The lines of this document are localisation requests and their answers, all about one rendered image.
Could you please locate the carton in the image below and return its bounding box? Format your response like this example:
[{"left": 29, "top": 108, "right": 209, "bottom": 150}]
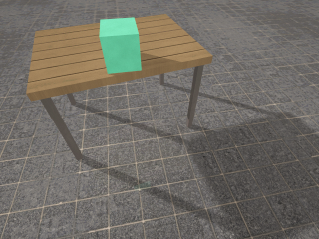
[{"left": 99, "top": 17, "right": 142, "bottom": 74}]

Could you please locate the table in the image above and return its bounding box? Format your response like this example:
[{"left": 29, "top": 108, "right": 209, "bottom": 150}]
[{"left": 26, "top": 14, "right": 213, "bottom": 160}]

